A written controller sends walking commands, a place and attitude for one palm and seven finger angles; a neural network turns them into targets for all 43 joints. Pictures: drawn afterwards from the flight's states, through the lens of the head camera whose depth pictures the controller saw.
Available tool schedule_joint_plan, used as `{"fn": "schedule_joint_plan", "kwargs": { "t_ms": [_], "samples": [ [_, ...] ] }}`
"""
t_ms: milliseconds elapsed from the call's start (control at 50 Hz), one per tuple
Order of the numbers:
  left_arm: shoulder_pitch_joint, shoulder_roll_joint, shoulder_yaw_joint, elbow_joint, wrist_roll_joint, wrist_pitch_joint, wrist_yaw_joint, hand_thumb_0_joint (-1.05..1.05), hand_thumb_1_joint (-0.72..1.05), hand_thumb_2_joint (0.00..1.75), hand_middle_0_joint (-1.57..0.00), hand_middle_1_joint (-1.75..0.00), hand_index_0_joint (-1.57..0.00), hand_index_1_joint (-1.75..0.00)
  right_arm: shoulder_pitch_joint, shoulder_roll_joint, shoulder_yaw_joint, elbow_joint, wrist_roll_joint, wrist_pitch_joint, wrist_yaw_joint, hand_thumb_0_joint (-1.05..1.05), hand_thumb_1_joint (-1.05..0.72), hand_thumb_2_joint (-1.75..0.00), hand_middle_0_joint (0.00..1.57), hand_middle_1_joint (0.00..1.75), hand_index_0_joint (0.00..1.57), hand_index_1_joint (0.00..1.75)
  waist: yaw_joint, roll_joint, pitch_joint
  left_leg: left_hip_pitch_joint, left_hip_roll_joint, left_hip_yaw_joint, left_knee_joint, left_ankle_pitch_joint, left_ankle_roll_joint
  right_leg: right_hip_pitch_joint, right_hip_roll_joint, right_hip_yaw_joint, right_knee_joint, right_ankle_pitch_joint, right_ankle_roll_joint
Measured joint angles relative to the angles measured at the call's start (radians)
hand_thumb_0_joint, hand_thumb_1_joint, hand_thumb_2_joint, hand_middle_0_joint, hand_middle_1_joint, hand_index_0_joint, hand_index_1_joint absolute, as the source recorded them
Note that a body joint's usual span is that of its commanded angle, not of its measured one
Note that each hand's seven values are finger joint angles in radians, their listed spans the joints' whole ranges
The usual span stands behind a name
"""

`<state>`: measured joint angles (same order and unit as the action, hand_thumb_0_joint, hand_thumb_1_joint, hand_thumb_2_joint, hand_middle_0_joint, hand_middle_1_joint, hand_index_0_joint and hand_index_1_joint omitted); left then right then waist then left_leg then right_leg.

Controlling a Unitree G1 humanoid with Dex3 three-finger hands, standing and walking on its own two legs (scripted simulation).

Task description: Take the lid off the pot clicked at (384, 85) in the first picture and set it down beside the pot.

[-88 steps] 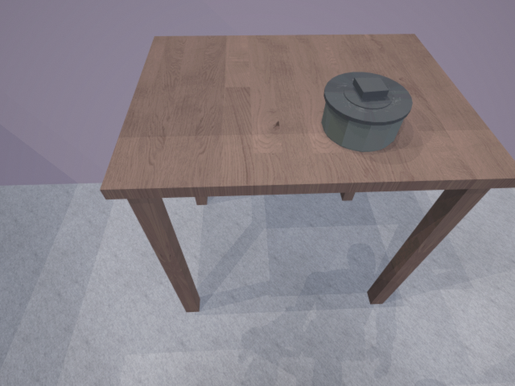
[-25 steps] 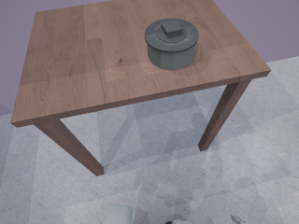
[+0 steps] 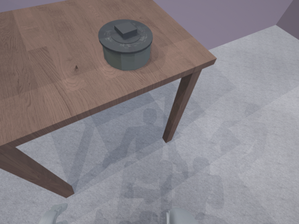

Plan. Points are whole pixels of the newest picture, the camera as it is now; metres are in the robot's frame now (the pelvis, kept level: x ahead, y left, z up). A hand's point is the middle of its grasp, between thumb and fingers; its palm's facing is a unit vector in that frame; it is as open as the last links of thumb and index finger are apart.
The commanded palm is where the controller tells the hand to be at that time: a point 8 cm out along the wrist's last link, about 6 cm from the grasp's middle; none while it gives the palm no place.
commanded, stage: walk to a spot facing it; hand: left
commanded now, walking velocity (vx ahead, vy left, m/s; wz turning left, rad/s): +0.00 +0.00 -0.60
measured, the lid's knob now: (125, 29) +0.64 +0.14 +0.12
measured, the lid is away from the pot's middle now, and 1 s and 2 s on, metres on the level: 0.00 0.00 0.00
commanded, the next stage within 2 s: none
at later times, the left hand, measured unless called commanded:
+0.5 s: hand (105, 201) +0.18 +0.14 -0.18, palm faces -0.31 -0.93 -0.20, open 7.4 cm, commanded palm none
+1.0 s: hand (131, 188) +0.23 +0.07 -0.16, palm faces -0.54 -0.80 -0.28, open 7.4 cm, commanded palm none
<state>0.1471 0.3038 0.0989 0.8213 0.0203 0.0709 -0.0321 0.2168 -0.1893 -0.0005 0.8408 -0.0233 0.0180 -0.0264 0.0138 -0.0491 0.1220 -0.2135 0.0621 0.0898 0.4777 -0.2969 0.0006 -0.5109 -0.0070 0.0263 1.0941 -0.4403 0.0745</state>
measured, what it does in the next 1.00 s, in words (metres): steps on the spot, turning right: right foot, then left foot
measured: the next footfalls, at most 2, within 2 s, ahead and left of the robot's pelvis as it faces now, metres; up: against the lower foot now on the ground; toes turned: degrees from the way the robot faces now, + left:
right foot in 0.16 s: +0.01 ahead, -0.15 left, +0.00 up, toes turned -9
left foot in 0.50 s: +0.13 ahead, +0.08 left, +0.00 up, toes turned -15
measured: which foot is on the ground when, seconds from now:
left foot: down 0.00-0.16, up 0.18-0.48, down 0.50-0.86, up 0.88-1.00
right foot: up 0.00-0.14, down 0.16-0.50, up 0.52-0.84, down 0.86-1.00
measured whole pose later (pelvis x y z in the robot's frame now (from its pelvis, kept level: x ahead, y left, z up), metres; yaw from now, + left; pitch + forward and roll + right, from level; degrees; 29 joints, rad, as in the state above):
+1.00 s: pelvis +0.03 -0.05 -0.01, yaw -36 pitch +0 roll +0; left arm 0.19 0.21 0.06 0.85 0.02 0.04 0.00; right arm 0.19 -0.26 -0.05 0.88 -0.02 0.08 -0.02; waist 0.00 0.04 0.11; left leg -0.47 0.11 0.06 1.07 -0.49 -0.06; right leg -0.27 0.02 -0.01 0.59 -0.33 -0.04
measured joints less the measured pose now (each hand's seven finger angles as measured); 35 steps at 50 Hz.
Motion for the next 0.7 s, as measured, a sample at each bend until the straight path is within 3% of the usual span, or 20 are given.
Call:
{"fn": "schedule_joint_plan", "kwargs": {
  "t_ms": [100,160,180,220,280,400,480,520,560,620,700],
  "samples": [
    [-0.026,-0.023,-0.021,0.010,-0.003,0.003,-0.012,0.01,0.91,0.90,-0.19,-0.29,-0.19,-0.30,0.038,-0.023,-0.013,0.015,-0.002,-0.003,0.007,0.00,-0.90,-0.90,0.20,0.30,0.20,0.30,-0.031,0.036,0.013,-0.001,0.041,0.065,0.032,-0.031,-0.021,0.117,-0.027,-0.048,-0.297,-0.008,-0.018],
    [-0.029,-0.034,-0.037,0.006,-0.003,-0.021,-0.013,0.01,0.91,0.90,-0.19,-0.29,-0.19,-0.30,0.071,-0.047,-0.026,0.026,0.007,0.002,0.013,0.00,-0.90,-0.90,0.20,0.30,0.20,0.30,-0.042,0.055,0.002,-0.038,0.073,0.096,0.147,-0.091,-0.045,0.225,-0.016,-0.067,-0.524,0.137,-0.058],
    [-0.033,-0.044,-0.039,0.008,-0.001,-0.032,-0.006,0.01,0.91,0.89,-0.19,-0.29,-0.19,-0.30,0.066,-0.061,-0.032,0.036,0.010,0.013,0.014,0.00,-0.90,-0.90,0.20,0.30,0.20,0.30,-0.043,0.075,0.006,-0.074,0.086,0.076,0.245,-0.153,-0.052,0.220,0.001,-0.063,-0.512,0.127,-0.074],
    [-0.031,-0.066,-0.046,0.009,-0.005,-0.041,0.012,0.00,0.91,0.89,-0.19,-0.29,-0.19,-0.30,0.050,-0.080,-0.041,0.053,0.013,0.037,0.004,0.00,-0.91,-0.90,0.20,0.30,0.20,0.30,-0.052,0.098,0.017,-0.154,0.068,0.004,0.450,-0.241,-0.056,0.219,0.022,-0.051,-0.487,0.097,-0.091],
    [-0.014,-0.084,-0.047,0.008,-0.005,-0.035,0.030,0.00,0.91,0.89,-0.20,-0.29,-0.20,-0.30,0.028,-0.084,-0.045,0.061,0.013,0.047,0.000,0.01,-0.91,-0.90,0.20,0.29,0.20,0.30,-0.048,0.089,0.018,-0.233,0.048,-0.030,0.578,-0.228,-0.067,0.244,0.034,-0.016,-0.517,0.105,-0.097],
    [0.025,-0.087,-0.047,0.028,0.001,-0.021,0.029,0.00,0.91,0.89,-0.20,-0.29,-0.20,-0.30,-0.023,-0.063,-0.045,0.026,0.017,0.034,0.007,0.01,-0.91,-0.90,0.20,0.29,0.20,0.30,-0.032,0.047,0.000,-0.257,0.019,-0.049,0.457,-0.150,-0.077,0.263,0.052,0.069,-0.540,0.119,-0.092],
    [0.036,-0.078,-0.041,0.036,0.000,-0.010,0.025,0.01,0.91,0.89,-0.20,-0.30,-0.20,-0.30,-0.036,-0.044,-0.039,0.000,0.022,0.011,0.006,0.00,-0.91,-0.90,0.20,0.29,0.20,0.30,-0.029,0.025,-0.015,-0.178,-0.010,-0.041,0.247,-0.059,-0.070,0.253,0.068,0.113,-0.503,0.095,-0.074],
    [0.038,-0.068,-0.033,0.034,-0.009,-0.003,0.023,0.01,0.91,0.89,-0.20,-0.30,-0.20,-0.30,-0.028,-0.034,-0.031,-0.008,0.019,-0.006,0.003,0.00,-0.91,-0.90,0.20,0.29,0.20,0.30,-0.027,0.015,-0.027,-0.143,-0.011,-0.033,0.164,0.005,-0.014,0.218,0.081,0.122,-0.418,0.052,-0.067],
    [0.030,-0.051,-0.022,0.033,-0.008,0.000,0.022,0.01,0.91,0.89,-0.20,-0.29,-0.20,-0.30,-0.026,-0.017,-0.014,-0.012,0.011,-0.005,0.005,0.00,-0.91,-0.90,0.20,0.29,0.20,0.30,-0.015,-0.006,-0.022,-0.135,0.001,-0.003,0.185,-0.020,0.011,0.153,0.079,0.092,-0.225,-0.060,-0.059],
    [0.021,-0.035,-0.010,0.032,-0.001,0.000,0.014,0.01,0.91,0.89,-0.20,-0.29,-0.20,-0.30,-0.009,0.003,0.003,-0.015,0.002,-0.003,0.003,0.00,-0.91,-0.90,0.20,0.29,0.20,0.30,-0.013,-0.010,-0.017,-0.100,0.022,0.022,0.141,-0.015,0.005,0.078,0.058,0.028,-0.002,-0.074,-0.037],
    [0.013,-0.035,-0.007,0.019,-0.005,0.004,0.000,0.01,0.91,0.89,-0.19,-0.29,-0.19,-0.30,0.000,0.010,0.008,-0.010,-0.002,0.009,0.006,0.00,-0.90,-0.90,0.20,0.30,0.20,0.30,-0.005,0.010,-0.009,-0.062,0.045,0.060,0.070,0.018,-0.001,0.056,0.005,-0.028,-0.001,-0.043,-0.019]
  ]
}}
